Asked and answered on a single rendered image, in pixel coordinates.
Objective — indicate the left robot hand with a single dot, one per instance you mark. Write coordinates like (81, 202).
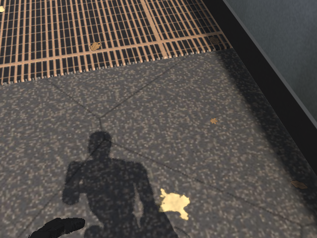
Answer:
(58, 227)

